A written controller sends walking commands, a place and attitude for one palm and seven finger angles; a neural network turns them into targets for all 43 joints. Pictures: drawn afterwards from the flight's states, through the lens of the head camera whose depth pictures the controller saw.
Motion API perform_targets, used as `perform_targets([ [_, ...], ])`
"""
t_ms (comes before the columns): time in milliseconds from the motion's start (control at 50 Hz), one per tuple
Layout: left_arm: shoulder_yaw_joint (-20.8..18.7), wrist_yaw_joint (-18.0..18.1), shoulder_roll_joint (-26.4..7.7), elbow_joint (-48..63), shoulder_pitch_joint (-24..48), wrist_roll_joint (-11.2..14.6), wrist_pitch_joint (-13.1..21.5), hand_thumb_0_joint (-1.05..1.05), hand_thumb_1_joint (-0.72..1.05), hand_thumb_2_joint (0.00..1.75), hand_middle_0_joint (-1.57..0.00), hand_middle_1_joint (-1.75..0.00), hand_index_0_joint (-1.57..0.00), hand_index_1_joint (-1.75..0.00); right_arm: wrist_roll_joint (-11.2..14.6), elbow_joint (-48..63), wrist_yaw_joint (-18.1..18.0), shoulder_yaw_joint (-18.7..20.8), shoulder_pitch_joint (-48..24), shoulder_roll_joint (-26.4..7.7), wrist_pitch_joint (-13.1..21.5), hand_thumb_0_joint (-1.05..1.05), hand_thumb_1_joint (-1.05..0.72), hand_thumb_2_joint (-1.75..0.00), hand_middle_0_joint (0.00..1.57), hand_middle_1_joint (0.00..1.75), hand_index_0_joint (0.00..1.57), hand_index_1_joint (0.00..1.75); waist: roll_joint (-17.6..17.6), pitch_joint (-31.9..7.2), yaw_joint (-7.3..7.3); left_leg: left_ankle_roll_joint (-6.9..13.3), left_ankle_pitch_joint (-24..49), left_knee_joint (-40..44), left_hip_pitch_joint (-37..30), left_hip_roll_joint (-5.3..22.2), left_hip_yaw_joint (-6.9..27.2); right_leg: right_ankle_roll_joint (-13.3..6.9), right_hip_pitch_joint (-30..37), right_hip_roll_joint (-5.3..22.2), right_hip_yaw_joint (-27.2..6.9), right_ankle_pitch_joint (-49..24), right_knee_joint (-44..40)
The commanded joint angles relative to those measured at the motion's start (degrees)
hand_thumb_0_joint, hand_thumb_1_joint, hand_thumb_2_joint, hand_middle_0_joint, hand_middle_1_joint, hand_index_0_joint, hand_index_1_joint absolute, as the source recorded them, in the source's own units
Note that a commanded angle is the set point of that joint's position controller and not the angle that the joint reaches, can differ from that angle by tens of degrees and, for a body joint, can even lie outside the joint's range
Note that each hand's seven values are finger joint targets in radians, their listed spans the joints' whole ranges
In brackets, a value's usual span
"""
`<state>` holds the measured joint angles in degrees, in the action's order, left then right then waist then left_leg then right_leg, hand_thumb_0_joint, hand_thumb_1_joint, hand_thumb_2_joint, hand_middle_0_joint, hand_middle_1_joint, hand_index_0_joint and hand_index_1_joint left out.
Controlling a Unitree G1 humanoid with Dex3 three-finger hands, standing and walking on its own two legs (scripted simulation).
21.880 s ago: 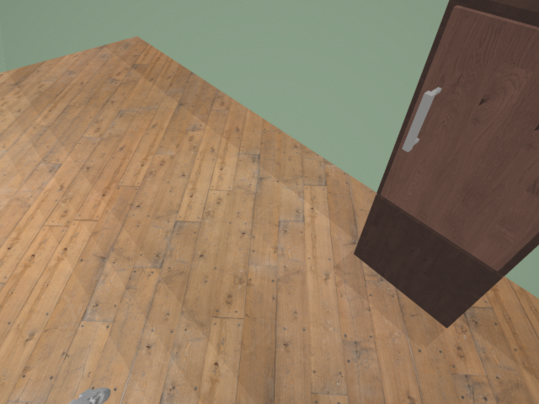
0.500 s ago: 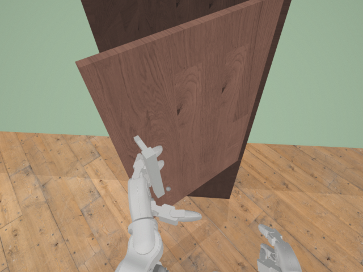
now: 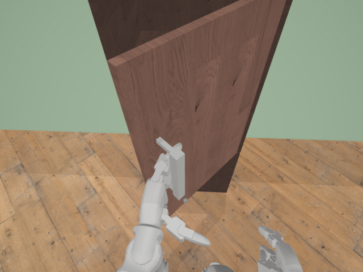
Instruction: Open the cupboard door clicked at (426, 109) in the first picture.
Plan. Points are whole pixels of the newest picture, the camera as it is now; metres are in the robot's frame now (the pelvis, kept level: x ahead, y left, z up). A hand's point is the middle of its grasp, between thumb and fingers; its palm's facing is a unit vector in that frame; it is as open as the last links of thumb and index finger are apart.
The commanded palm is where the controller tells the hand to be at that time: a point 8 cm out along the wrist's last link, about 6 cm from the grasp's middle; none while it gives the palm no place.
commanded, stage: slide the hand sideways off the handle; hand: left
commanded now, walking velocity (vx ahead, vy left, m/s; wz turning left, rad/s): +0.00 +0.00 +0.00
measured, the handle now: (171, 170) +0.31 +0.03 +0.07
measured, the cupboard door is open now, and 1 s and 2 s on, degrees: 47 44 44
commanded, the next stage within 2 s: draw the hand back to the body in 0.76 s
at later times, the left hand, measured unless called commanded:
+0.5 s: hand (155, 218) +0.22 +0.06 +0.07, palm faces -0.06 -1.00 +0.00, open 16.2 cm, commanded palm +0.19 +0.12 +0.07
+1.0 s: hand (129, 228) +0.20 +0.10 +0.08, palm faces -0.08 -1.00 -0.03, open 16.3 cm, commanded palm +0.17 +0.16 +0.09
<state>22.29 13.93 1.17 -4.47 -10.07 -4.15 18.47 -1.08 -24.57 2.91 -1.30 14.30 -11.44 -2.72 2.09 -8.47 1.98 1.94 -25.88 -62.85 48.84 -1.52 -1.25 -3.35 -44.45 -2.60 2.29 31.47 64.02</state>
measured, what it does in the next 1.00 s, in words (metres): stands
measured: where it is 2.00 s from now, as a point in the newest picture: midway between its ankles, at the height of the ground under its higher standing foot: outside the picture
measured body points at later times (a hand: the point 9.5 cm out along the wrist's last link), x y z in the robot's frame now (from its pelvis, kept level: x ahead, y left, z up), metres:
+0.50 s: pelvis +0.01 -0.01 +0.00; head +0.06 -0.03 +0.44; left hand +0.22 +0.11 +0.07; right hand +0.21 -0.23 -0.08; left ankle +0.05 +0.10 -0.66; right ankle +0.00 -0.09 -0.66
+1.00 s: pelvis +0.01 -0.01 -0.01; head +0.05 -0.02 +0.44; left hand +0.20 +0.15 +0.08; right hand +0.20 -0.23 -0.08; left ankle +0.05 +0.10 -0.66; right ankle +0.00 -0.09 -0.66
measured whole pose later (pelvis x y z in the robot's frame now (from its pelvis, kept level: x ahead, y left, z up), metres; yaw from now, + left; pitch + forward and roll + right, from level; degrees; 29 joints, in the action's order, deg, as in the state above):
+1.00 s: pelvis +0.01 -0.01 -0.01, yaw +0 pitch +13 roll -1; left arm 8.0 -3.3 -9.9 17.8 -33.4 7.0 21.8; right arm 1.0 -21.2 -1.2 0.1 14.1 -12.4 0.0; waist 3.4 -9.0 -0.4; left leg 1.1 -28.7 -67.8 52.4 -0.7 0.8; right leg -4.2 -46.8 -3.7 4.4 33.8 67.0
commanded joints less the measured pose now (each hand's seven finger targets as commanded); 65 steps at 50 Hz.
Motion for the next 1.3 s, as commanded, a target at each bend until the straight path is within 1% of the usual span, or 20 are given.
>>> perform_targets([
  [0,-5.56,0.88,-0.58,15.78,3.26,1.09,3.53,0.00,-0.50,0.30,-0.15,-0.30,-0.15,-0.30,0.66,11.13,-0.59,1.95,-6.11,-5.66,1.96,0.00,-0.90,-0.90,0.20,0.30,0.20,0.30,-4.54,-11.07,-2.59,-0.35,3.70,9.55,-11.21,0.18,3.42,0.64,4.23,1.51,-2.70,-7.58,-14.03],
  [100,-5.27,-1.48,-0.23,18.77,-2.93,3.33,3.53,0.00,-0.50,0.30,-0.15,-0.30,-0.15,-0.30,1.03,11.73,-1.02,1.66,-5.52,-5.60,2.01,0.00,-0.90,-0.90,0.20,0.30,0.20,0.30,-4.40,-9.32,-2.12,-0.45,5.05,9.82,-11.91,0.49,3.51,0.81,4.62,1.14,-2.44,-10.54,-14.21],
  [140,-5.05,-2.45,-0.43,19.64,-3.90,3.81,3.93,0.00,-0.50,0.30,-0.15,-0.30,-0.15,-0.30,0.99,11.64,-1.19,1.70,-5.31,-5.64,2.25,0.00,-0.90,-0.90,0.20,0.30,0.20,0.30,-5.86,-8.21,-1.17,-0.34,5.07,9.32,-11.15,0.58,3.57,1.24,4.22,1.26,-2.64,-11.41,-14.29],
  [240,-3.63,-5.01,-1.49,23.41,-7.93,3.26,6.37,0.00,-0.50,0.30,-0.15,-0.30,-0.15,-0.30,0.93,12.10,-1.07,2.01,-4.83,-5.83,3.51,0.00,-0.90,-0.90,0.20,0.30,0.20,0.30,-4.52,-8.55,-0.41,-0.22,5.36,7.55,-10.33,0.63,3.93,1.38,2.27,1.47,-2.90,-12.12,-12.75],
  [380,-6.68,-8.62,-5.49,27.00,-13.04,4.27,7.63,0.00,-0.50,0.30,-0.15,-0.30,-0.15,-0.30,0.99,12.41,-1.54,2.31,-3.84,-5.98,4.30,0.00,-0.90,-0.90,0.20,0.30,0.20,0.30,-4.13,-10.75,-0.48,-0.08,6.86,5.30,-8.68,0.39,3.70,1.81,3.34,1.77,-4.34,-15.57,-11.70],
  [480,-12.02,-11.33,-8.41,28.58,-20.86,7.43,7.28,0.00,-0.50,0.30,-0.15,-0.30,-0.15,-0.30,1.38,12.80,-2.28,2.48,-3.27,-5.66,4.37,0.00,-0.90,-0.90,0.20,0.30,0.20,0.30,-6.69,-11.88,-1.57,-0.34,8.76,4.17,-6.36,0.14,3.25,3.11,8.27,2.54,-6.56,-22.97,-12.25],
  [500,-13.14,-11.87,-9.16,29.50,-21.76,7.89,7.26,0.00,-0.50,0.30,-0.15,-0.30,-0.15,-0.30,1.48,12.90,-2.38,2.57,-3.47,-5.76,4.38,0.00,-0.90,-0.90,0.20,0.30,0.20,0.30,-5.31,-13.06,-2.21,-0.35,9.95,3.93,-6.51,0.06,3.22,3.01,9.27,2.54,-6.80,-24.68,-11.82],
  [540,-13.91,-13.04,-9.16,29.82,-23.20,9.02,7.27,0.00,-0.50,0.30,-0.15,-0.30,-0.15,-0.30,1.61,12.68,-2.60,2.54,-3.48,-5.46,4.56,0.00,-0.90,-0.90,0.20,0.30,0.20,0.30,-5.75,-11.80,-1.77,-0.46,9.89,3.67,-5.74,0.09,3.27,3.54,9.25,2.83,-6.94,-26.45,-11.81],
  [600,-15.20,-14.66,-9.61,29.50,-24.81,10.21,7.50,0.00,-0.50,0.30,-0.15,-0.30,-0.15,-0.30,1.77,12.52,-2.95,2.70,-3.84,-5.55,4.75,0.00,-0.90,-0.90,0.20,0.30,0.20,0.30,-5.26,-9.51,-1.59,-0.55,9.20,3.16,-4.31,0.06,3.46,3.67,8.53,2.91,-7.39,-25.54,-12.19],
  [720,-14.91,-18.84,-9.84,30.94,-28.05,11.88,10.03,0.00,-0.50,0.30,-0.15,-0.30,-0.15,-0.30,1.98,12.27,-3.43,3.30,-3.85,-5.88,5.94,0.00,-0.90,-0.90,0.20,0.30,0.20,0.30,-5.29,-9.56,-0.73,-0.40,8.63,1.55,-3.33,0.25,3.74,4.40,6.42,3.29,-7.81,-24.87,-11.63],
  [800,-13.68,-19.96,-10.85,32.92,-23.81,12.01,10.99,0.00,-0.50,0.30,-0.15,-0.30,-0.15,-0.30,1.97,12.20,-3.85,3.39,-3.72,-6.53,6.90,0.00,-0.90,-0.90,0.20,0.30,0.20,0.30,-3.92,-9.08,0.21,-0.04,6.95,0.45,-2.88,0.48,4.18,3.69,2.69,2.80,-7.22,-18.51,-10.99],
  [820,-13.68,-19.78,-10.64,32.80,-24.18,11.98,10.84,0.00,-0.50,0.30,-0.15,-0.30,-0.15,-0.30,1.84,12.40,-3.88,3.30,-3.74,-6.45,6.99,0.00,-0.90,-0.90,0.20,0.30,0.20,0.30,-2.84,-9.51,-0.24,-0.08,6.30,0.51,-2.78,0.43,4.06,3.44,1.99,2.76,-6.88,-16.68,-10.81],
  [840,-14.13,-19.42,-10.98,31.74,-23.42,11.83,10.51,0.00,-0.50,0.30,-0.15,-0.30,-0.15,-0.30,1.82,12.34,-3.96,3.33,-3.59,-6.46,6.97,0.00,-0.90,-0.90,0.20,0.30,0.20,0.30,-4.28,-8.84,0.08,-0.09,5.04,0.50,-2.23,0.53,4.09,3.39,1.06,2.63,-6.75,-14.08,-11.13],
  [900,-19.21,-17.12,-16.07,37.09,-23.44,11.46,9.12,0.00,-0.50,0.30,-0.15,-0.30,-0.15,-0.30,2.08,13.40,-4.26,3.52,-3.65,-6.57,6.30,0.00,-0.90,-0.90,0.20,0.30,0.20,0.30,-1.16,-12.50,-2.55,0.05,6.28,2.80,-5.47,0.60,3.74,2.21,4.03,1.70,-6.27,-11.39,-11.64],
  [920,-18.76,-16.59,-15.07,38.19,-24.86,11.56,8.11,0.00,-0.50,0.30,-0.15,-0.30,-0.15,-0.30,2.31,14.13,-4.29,3.36,-3.74,-6.11,6.09,0.00,-0.90,-0.90,0.20,0.30,0.20,0.30,-0.68,-13.09,-2.94,0.10,6.84,3.91,-7.22,0.52,3.37,2.22,4.87,1.56,-5.82,-11.87,-12.14],
  [1020,-20.11,-15.75,-14.46,38.42,-26.26,13.41,2.38,0.00,-0.50,0.30,-0.15,-0.30,-0.15,-0.30,3.50,14.51,-5.10,2.68,-3.72,-6.21,5.36,0.00,-0.90,-0.90,0.20,0.30,0.20,0.30,-2.70,-9.14,-2.19,0.26,6.20,7.95,-10.30,0.68,3.60,2.72,6.83,0.86,-4.06,-11.35,-16.05],
  [1100,-20.59,-18.56,-14.62,36.37,-27.97,15.00,-0.57,0.00,-0.50,0.30,-0.15,-0.30,-0.15,-0.30,3.78,13.76,-5.83,2.38,-3.70,-6.96,6.01,0.00,-0.90,-0.90,0.20,0.30,0.20,0.30,-5.89,-5.40,-1.30,0.45,6.61,9.81,-11.19,0.80,4.33,3.55,8.59,1.19,-3.72,-13.99,-18.48],
  [1180,-21.98,-20.66,-17.06,39.89,-26.38,15.51,-1.29,0.00,-0.50,0.30,-0.15,-0.30,-0.15,-0.30,3.79,13.84,-6.11,2.05,-3.38,-7.30,6.99,0.00,-0.90,-0.90,0.20,0.30,0.20,0.30,-2.32,-3.40,-1.33,0.42,6.27,12.85,-14.43,1.04,4.66,2.75,7.66,0.57,-1.44,-11.69,-18.85],
  [1220,-24.07,-20.53,-18.43,41.57,-26.95,15.92,-1.14,0.00,-0.50,0.30,-0.15,-0.30,-0.15,-0.30,3.77,13.95,-6.17,1.98,-3.53,-7.12,7.42,0.00,-0.90,-0.90,0.20,0.30,0.20,0.30,-0.17,-3.81,-2.29,0.35,7.01,13.87,-15.79,0.99,4.70,2.35,8.52,0.39,-1.00,-11.74,-18.95],
  [1280,-26.64,-20.10,-19.79,44.39,-25.52,16.90,-0.86,0.00,-0.43,0.33,-0.15,-0.30,-0.15,-0.30,3.96,13.73,-6.05,1.76,-3.32,-7.03,8.06,0.00,-0.90,-0.90,0.20,0.30,0.20,0.30,2.21,-3.65,-2.47,0.00,6.66,15.53,-18.02,1.24,5.36,1.93,8.37,-0.11,0.21,-10.91,-19.05],
])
